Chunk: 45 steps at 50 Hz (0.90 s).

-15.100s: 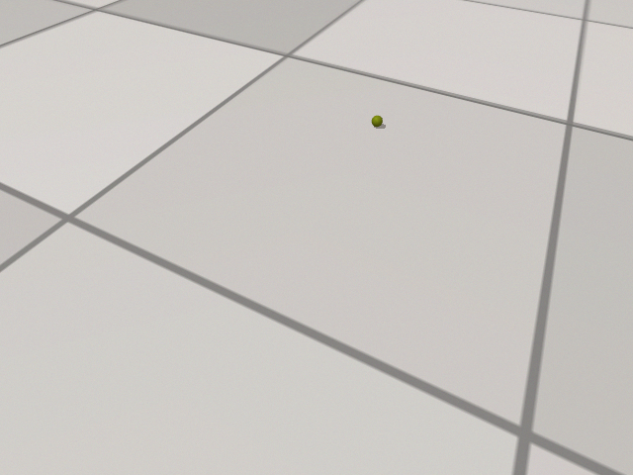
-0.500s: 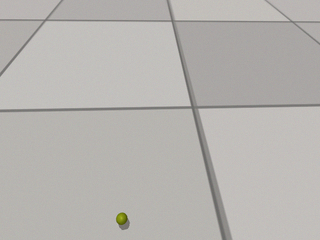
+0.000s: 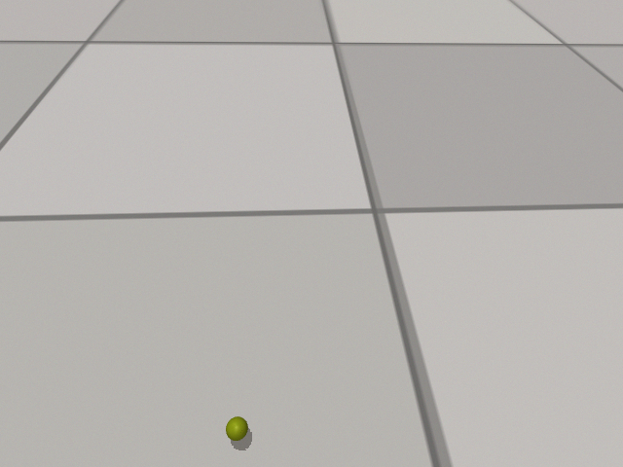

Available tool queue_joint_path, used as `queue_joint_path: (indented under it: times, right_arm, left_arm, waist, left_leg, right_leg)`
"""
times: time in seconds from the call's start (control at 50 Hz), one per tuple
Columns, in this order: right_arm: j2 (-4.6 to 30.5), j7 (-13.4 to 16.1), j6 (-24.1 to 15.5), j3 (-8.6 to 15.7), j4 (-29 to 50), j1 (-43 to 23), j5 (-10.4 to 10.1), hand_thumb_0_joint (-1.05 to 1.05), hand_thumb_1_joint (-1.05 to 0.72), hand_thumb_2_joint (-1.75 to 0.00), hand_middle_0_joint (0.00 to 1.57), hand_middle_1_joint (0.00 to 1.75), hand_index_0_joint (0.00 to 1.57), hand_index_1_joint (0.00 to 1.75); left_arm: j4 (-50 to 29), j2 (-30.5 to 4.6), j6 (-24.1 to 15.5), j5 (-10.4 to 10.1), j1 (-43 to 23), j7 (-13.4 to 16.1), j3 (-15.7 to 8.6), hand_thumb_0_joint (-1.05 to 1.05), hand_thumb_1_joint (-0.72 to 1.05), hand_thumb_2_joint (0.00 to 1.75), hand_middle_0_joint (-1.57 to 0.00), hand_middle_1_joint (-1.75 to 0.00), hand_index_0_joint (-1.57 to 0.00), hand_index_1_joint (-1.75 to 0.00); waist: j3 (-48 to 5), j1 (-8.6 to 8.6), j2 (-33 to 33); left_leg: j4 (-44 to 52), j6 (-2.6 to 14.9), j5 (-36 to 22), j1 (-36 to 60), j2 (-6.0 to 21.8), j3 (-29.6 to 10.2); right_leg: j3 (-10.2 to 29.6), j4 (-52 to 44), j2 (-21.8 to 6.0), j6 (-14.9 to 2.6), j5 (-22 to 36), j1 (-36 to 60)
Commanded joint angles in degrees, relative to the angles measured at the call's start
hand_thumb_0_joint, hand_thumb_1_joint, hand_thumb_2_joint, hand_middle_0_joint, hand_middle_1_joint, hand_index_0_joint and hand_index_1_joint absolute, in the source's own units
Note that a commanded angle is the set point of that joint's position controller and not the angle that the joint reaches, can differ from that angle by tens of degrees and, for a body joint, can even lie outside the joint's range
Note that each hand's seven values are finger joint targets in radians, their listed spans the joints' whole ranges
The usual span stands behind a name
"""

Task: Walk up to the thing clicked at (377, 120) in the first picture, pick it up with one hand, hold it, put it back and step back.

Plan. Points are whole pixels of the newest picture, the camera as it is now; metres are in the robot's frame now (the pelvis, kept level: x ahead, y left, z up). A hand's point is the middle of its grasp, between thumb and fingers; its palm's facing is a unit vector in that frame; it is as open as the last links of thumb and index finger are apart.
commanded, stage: stand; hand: left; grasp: from above
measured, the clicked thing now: (236, 428) +0.40 +0.21 -0.75
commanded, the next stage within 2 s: rise first in 0.20 s
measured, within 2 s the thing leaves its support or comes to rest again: neither
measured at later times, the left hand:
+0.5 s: hand out of the picture +0.14 +0.25 -0.17, palm faces +0.02 -0.95 -0.31, open 8.4 cm
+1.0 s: hand out of the picture +0.12 +0.26 -0.24, palm faces -0.14 -0.89 -0.44, open 13.9 cm
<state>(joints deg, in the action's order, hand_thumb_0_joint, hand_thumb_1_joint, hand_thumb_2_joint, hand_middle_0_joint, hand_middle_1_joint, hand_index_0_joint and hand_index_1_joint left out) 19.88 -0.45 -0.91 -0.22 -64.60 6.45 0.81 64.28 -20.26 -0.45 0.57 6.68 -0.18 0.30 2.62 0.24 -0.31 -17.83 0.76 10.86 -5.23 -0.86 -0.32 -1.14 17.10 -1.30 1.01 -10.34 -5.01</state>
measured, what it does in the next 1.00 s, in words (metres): lowers itself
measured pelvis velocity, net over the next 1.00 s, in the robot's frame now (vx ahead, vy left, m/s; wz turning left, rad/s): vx -0.02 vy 0.00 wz -0.01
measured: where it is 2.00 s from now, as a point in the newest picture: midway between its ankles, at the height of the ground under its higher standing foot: outside the picture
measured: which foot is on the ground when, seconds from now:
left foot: down 0.00-1.00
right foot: down 0.00-1.00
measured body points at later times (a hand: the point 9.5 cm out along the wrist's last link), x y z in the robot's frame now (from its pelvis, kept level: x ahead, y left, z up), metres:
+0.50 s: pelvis -0.02 +0.00 -0.02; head +0.04 +0.01 +0.43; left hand +0.14 +0.30 -0.15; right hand +0.09 -0.27 -0.14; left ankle -0.01 +0.11 -0.75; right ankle -0.01 -0.13 -0.75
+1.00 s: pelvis -0.02 +0.00 -0.10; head +0.09 +0.02 +0.34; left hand +0.13 +0.30 -0.21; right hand +0.15 -0.25 -0.19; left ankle -0.01 +0.11 -0.75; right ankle -0.01 -0.13 -0.75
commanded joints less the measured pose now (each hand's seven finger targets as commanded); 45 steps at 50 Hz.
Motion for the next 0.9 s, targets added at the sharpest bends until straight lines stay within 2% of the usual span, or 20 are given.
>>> queue_joint_path:
  times: [0.0, 0.26, 0.28, 0.3, 0.32, 0.34, 0.36, 0.4, 0.44, 0.46, 0.48, 0.5, 0.56, 0.58, 0.62, 0.68, 0.72, 0.78, 0.84, 0.88]
  right_arm:
    - [12.6, 1.1, -1.1, 2.1, 3.5, -1.9, -0.3, 0.0, -0.9, -0.9, 0.2, 0.3, 0.2, 0.3]
    - [12.7, 1.1, -1.1, 2.3, 3.4, -1.9, -0.4, 0.0, -0.9, -0.9, 0.2, 0.3, 0.2, 0.3]
    - [12.7, 1.1, -1.0, 2.3, 3.5, -1.9, -0.4, 0.0, -0.92, -0.91, 0.2, 0.3, 0.2, 0.3]
    - [3.1, 2.2, -3.9, -0.5, 19.6, -1.1, -4.5, 0.0, -0.97, -0.92, 0.2, 0.3, 0.2, 0.3]
    - [4.5, 2.8, -3.7, -0.3, 16.0, 1.8, -4.4, 0.0, -0.93, -0.91, 0.2, 0.3, 0.2, 0.3]
    - [6.1, 3.0, -3.1, 0.5, 15.4, 3.5, -4.1, 0.0, -0.92, -0.91, 0.2, 0.3, 0.2, 0.3]
    - [6.5, 3.0, -2.6, 1.2, 17.4, 3.9, -4.3, 0.0, -0.9, -0.9, 0.2, 0.3, 0.2, 0.3]
    - [6.5, 3.8, -2.8, 2.9, 19.3, 6.1, -3.5, 0.0, -0.92, -0.91, 0.2, 0.3, 0.2, 0.3]
    - [6.0, 3.1, -3.2, 4.2, 21.4, 8.2, -2.4, 0.0, -0.97, -0.92, 0.2, 0.3, 0.2, 0.3]
    - [5.8, 2.6, -3.3, 4.8, 22.6, 8.4, -1.9, 0.0, -0.96, -0.92, 0.2, 0.3, 0.2, 0.3]
    - [5.6, 2.4, -3.3, 5.1, 24.3, 8.4, -1.9, 0.0, -0.97, -0.92, 0.2, 0.3, 0.2, 0.3]
    - [5.3, 2.4, -3.3, 5.2, 26.2, 7.6, -2.1, 0.0, -0.98, -0.92, 0.2, 0.3, 0.2, 0.3]
    - [5.0, 2.2, -3.4, 4.7, 30.1, 5.2, -2.6, 0.0, -0.96, -0.92, 0.2, 0.3, 0.2, 0.3]
    - [4.9, 2.2, -3.5, 4.7, 31.4, 4.4, -2.6, 0.0, -0.95, -0.92, 0.2, 0.3, 0.2, 0.3]
    - [4.3, 2.0, -4.1, 4.7, 32.6, 4.8, -2.5, 0.0, -0.92, -0.91, 0.2, 0.3, 0.2, 0.3]
    - [3.8, 1.8, -5.4, 4.9, 34.3, 5.8, -2.4, 0.0, -0.91, -0.9, 0.2, 0.3, 0.2, 0.3]
    - [3.4, 1.6, -6.4, 5.1, 35.3, 6.2, -2.0, 0.0, -0.9, -0.9, 0.2, 0.3, 0.2, 0.3]
    - [2.8, 2.1, -7.8, 5.4, 36.7, 6.4, -1.8, 0.0, -0.92, -0.91, 0.2, 0.3, 0.2, 0.3]
    - [3.0, 2.6, -8.3, 5.8, 37.5, 6.3, -1.5, 0.0, -0.94, -0.91, 0.2, 0.3, 0.2, 0.3]
    - [3.0, 2.6, -8.4, 5.6, 37.7, 6.0, -1.4, 0.0, -0.95, -0.92, 0.2, 0.3, 0.2, 0.3]
  left_arm:
    - [-3.3, -12.0, -1.3, 0.0, -1.6, 0.9, -2.3, 0.0, 0.9, 0.9, -0.2, -0.3, -0.2, -0.3]
    - [-3.2, -11.7, -1.3, 0.1, -0.8, 0.9, -2.1, 0.0, 0.9, 0.9, -0.2, -0.3, -0.2, -0.3]
    - [-3.2, -11.9, -1.3, 0.1, -0.7, 0.9, -2.2, 0.0, 0.82, 0.93, -0.21, -0.33, -0.2, -0.35]
    - [-23.4, -2.8, -6.6, -3.2, -20.8, 1.9, -2.7, 0.0, 0.74, 0.96, -0.26, -0.41, -0.21, -0.43]
    - [-19.2, -5.1, -6.3, -3.1, -28.2, 2.0, -3.3, 0.0, 0.66, 0.93, -0.25, -0.49, -0.2, -0.51]
    - [-10.1, -8.6, -4.2, -2.2, -19.3, 2.2, -5.7, 0.0, 0.58, 0.94, -0.23, -0.55, -0.18, -0.59]
    - [-5.2, -9.5, -2.9, -1.8, -13.8, 1.5, -7.1, 0.0, 0.5, 0.89, -0.23, -0.62, -0.2, -0.65]
    - [-10.2, -15.2, -3.4, 0.4, -19.1, 0.8, -9.7, 0.0, 0.36, 0.87, -0.21, -0.77, -0.21, -0.77]
    - [-4.6, -13.6, -2.1, 3.4, -8.7, -0.8, -11.3, 0.0, 0.2, 0.87, -0.18, -0.9, -0.21, -0.87]
    - [-4.0, -13.2, -1.5, 4.9, -4.8, -1.3, -12.1, 0.0, 0.12, 0.88, -0.17, -0.93, -0.19, -0.9]
    - [-6.8, -13.2, -0.9, 5.4, -1.7, -1.4, -13.3, 0.0, 0.04, 0.88, -0.17, -0.94, -0.19, -0.92]
    - [-10.5, -13.1, -0.1, 6.2, -2.3, -1.4, -12.8, 0.0, -0.04, 0.88, -0.18, -0.95, -0.2, -0.93]
    - [-13.2, -9.1, 4.5, 7.3, -4.9, -0.9, -9.8, 0.0, -0.28, 0.89, -0.18, -0.97, -0.19, -0.96]
    - [-15.5, -10.4, 5.6, 8.0, -6.4, -0.5, -10.4, 0.0, -0.36, 0.91, -0.18, -0.97, -0.18, -0.97]
    - [-15.8, -9.4, 7.1, 8.3, -4.5, 0.1, -10.2, 0.0, -0.49, 0.91, -0.17, -0.97, -0.16, -0.98]
    - [-20.1, -8.2, 7.5, 9.1, -4.8, 0.5, -10.1, 0.0, -0.54, 0.94, -0.14, -1.01, -0.13, -1.01]
    - [-24.0, -9.6, 6.6, 9.7, -5.2, 0.8, -12.1, 0.0, -0.55, 0.96, -0.11, -1.03, -0.11, -1.04]
    - [-32.1, -10.3, 5.0, 10.5, -2.1, 1.0, -12.6, 0.0, -0.53, 0.98, -0.09, -1.07, -0.08, -1.07]
    - [-37.6, -11.5, 5.3, 11.5, 1.8, 1.0, -13.6, 0.0, -0.52, 0.99, -0.08, -1.09, -0.08, -1.09]
    - [-38.8, -10.2, 6.4, 12.0, 4.8, 0.8, -12.8, 0.0, -0.53, 1.0, -0.08, -1.08, -0.07, -1.09]
  waist:
    - [-4.0, -0.09, 0.6]
    - [-4.2, 0.02, 0.7]
    - [-4.1, -0.08, 0.5]
    - [0.6, -7.18, 0.3]
    - [-2.1, -5.73, -1.0]
    - [-1.4, -4.81, -1.5]
    - [-0.9, -2.72, -2.7]
    - [-10.9, -2.02, 0.1]
    - [-15.2, -1.51, 0.0]
    - [-16.6, 0.53, 0.5]
    - [-19.0, 2.07, 3.5]
    - [-20.8, 2.42, 5.6]
    - [-14.0, 0.48, 4.1]
    - [-14.7, 0.85, 3.5]
    - [-13.8, 0.3, 2.4]
    - [-14.6, -0.87, 0.4]
    - [-16.4, -0.67, 1.0]
    - [-22.3, -0.82, 3.7]
    - [-24.5, -0.98, 4.6]
    - [-24.2, -1.12, 5.8]
  left_leg:
    - [2.9, 0.62, -11.7, -0.1, 8.3, -6.0]
    - [2.7, 0.78, -11.4, 0.6, 8.3, -6.1]
    - [2.6, 0.88, -11.5, 0.5, 8.1, -6.0]
    - [-1.9, 0.08, -2.5, -7.3, 0.8, 1.5]
    - [-3.4, 0.16, -0.6, -7.2, 0.4, 1.1]
    - [-4.4, 0.23, 1.7, -9.2, 0.1, 1.1]
    - [-6.7, 0.16, 1.0, -11.9, 0.6, 1.4]
    - [-10.7, 0.17, -2.1, -12.0, 0.2, 1.3]
    - [-15.4, -0.03, -4.6, -15.5, -0.3, 0.8]
    - [-17.4, -0.09, -5.3, -18.2, -0.6, 1.0]
    - [-17.4, -0.73, -7.5, -17.3, -0.8, 0.9]
    - [-16.9, -1.13, -8.1, -16.2, -0.6, 1.0]
    - [-17.2, -1.5, -4.2, -20.9, 0.4, -0.3]
    - [-18.3, -1.31, -3.0, -21.6, 0.6, -0.6]
    - [-21.0, -1.11, 0.1, -24.9, 0.9, -0.6]
    - [-25.3, -0.57, 3.9, -29.0, 0.9, -0.5]
    - [-28.9, -0.39, 5.6, -32.1, 1.0, -0.8]
    - [-33.0, -0.5, 2.5, -32.0, 1.0, -0.4]
    - [-35.5, -0.58, 0.2, -32.6, 1.1, -0.4]
    - [-36.5, -0.79, -0.9, -33.1, 1.4, -0.9]
  right_leg:
    - [5.3, -1.4, -6.9, -2.1, 9.5, 1.7]
    - [5.5, -1.9, -6.8, -2.06, 9.4, 1.4]
    - [5.4, -2.2, -6.8, -1.99, 9.9, 1.1]
    - [0.3, 3.0, 1.3, -1.46, 5.4, -13.6]
    - [-0.1, 3.8, 1.2, -1.33, 3.2, -11.6]
    - [-0.6, 4.4, 1.6, -1.93, -0.1, -12.4]
    - [-1.2, 6.2, 1.9, -1.9, -0.9, -12.9]
    - [-0.2, 10.7, 1.3, -2.0, 2.8, -13.5]
    - [-0.1, 15.1, 1.2, -2.15, 5.3, -14.2]
    - [0.1, 16.8, 1.1, -2.31, 5.7, -13.9]
    - [0.0, 17.8, 1.3, -2.7, 6.6, -12.8]
    - [0.0, 17.7, 1.4, -3.02, 6.3, -12.4]
    - [-0.9, 17.8, 2.3, -2.99, 1.3, -17.8]
    - [-1.1, 18.9, 2.3, -2.95, 0.0, -19.1]
    - [-1.3, 21.5, 2.7, -2.77, -3.3, -22.9]
    - [-1.2, 25.4, 2.8, -2.56, -6.2, -28.2]
    - [-1.1, 29.1, 2.5, -2.5, -7.6, -31.1]
    - [-0.5, 33.8, 2.3, -2.67, -5.2, -33.7]
    - [-0.2, 36.4, 2.2, -2.68, -3.4, -35.4]
    - [-0.4, 37.9, 2.2, -2.84, -3.3, -37.3]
